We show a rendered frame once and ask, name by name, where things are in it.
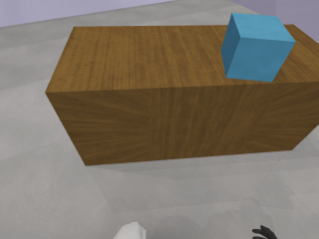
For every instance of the carton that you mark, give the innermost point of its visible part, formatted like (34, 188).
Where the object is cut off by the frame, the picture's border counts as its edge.
(255, 47)

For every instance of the right robot hand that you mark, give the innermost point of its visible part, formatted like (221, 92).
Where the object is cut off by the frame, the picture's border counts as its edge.
(264, 231)

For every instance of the robot left thigh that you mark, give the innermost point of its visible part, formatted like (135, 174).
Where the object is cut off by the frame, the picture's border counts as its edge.
(132, 231)

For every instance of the pedestal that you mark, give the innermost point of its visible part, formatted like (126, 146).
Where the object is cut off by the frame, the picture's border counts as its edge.
(146, 93)

